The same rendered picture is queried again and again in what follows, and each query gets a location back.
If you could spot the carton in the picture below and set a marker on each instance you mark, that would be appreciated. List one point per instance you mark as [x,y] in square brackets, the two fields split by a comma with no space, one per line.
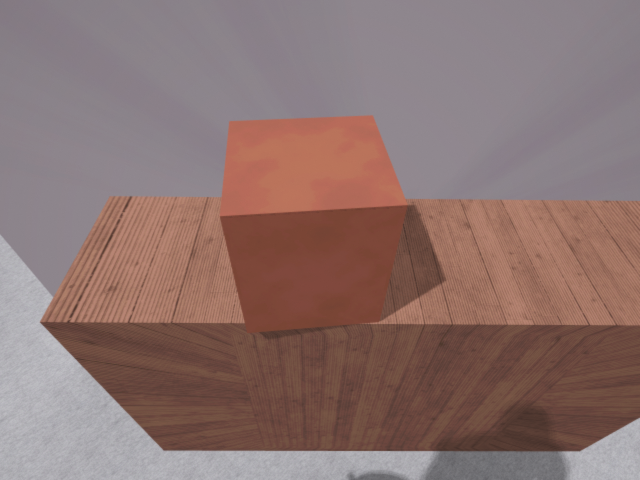
[312,213]

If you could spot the pedestal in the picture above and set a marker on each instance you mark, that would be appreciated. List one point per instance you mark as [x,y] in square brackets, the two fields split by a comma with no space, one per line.
[507,325]

